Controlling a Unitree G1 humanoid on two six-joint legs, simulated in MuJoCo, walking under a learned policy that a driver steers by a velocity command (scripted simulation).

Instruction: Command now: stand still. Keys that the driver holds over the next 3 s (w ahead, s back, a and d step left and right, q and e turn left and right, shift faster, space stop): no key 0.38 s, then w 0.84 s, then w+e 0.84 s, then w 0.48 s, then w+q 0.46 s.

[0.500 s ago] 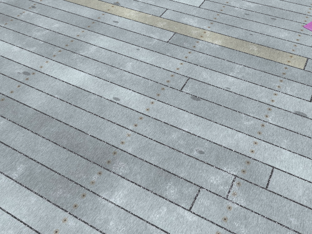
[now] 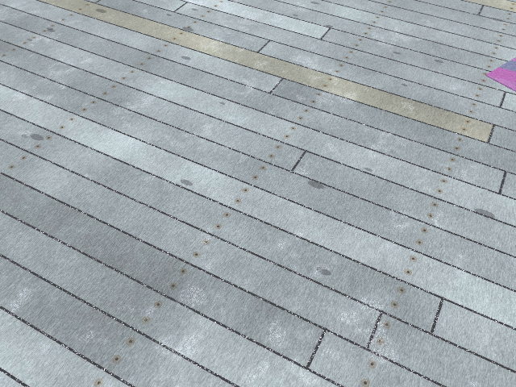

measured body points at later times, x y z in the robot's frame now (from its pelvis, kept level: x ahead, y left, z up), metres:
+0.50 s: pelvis +0.01 +0.00 -0.01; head +0.01 +0.00 +0.44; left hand +0.00 +0.23 -0.17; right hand +0.00 -0.24 -0.16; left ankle -0.02 +0.09 -0.75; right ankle +0.01 -0.12 -0.74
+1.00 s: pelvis +0.20 -0.06 -0.01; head +0.22 -0.08 +0.44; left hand +0.09 +0.15 -0.14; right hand +0.33 -0.29 -0.15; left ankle +0.32 +0.06 -0.69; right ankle +0.07 -0.12 -0.75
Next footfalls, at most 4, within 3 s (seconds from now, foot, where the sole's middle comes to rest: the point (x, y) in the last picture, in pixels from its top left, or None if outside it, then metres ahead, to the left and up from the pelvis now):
1.16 left None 0.46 0.01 -0.78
1.70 right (326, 315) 0.74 -0.16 -0.78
2.22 left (311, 218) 1.09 -0.14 -0.78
2.76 right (396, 193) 1.22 -0.44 -0.78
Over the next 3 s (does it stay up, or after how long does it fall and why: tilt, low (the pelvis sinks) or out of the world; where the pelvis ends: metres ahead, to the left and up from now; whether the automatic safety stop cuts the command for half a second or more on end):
stays up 1.22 -0.35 0.00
